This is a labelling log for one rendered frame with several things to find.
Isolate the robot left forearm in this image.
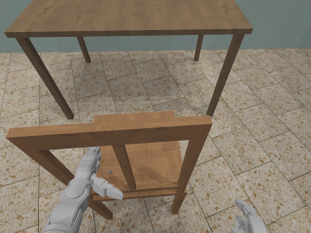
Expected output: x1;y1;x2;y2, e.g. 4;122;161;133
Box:
42;178;91;233

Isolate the chair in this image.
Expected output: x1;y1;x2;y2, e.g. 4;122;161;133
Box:
6;111;213;220

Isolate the robot left hand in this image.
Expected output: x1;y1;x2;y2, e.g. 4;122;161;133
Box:
74;147;123;200

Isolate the robot right hand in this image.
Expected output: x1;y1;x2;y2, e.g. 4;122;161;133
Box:
231;198;268;233

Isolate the table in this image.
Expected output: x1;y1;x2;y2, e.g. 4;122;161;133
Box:
4;0;254;119

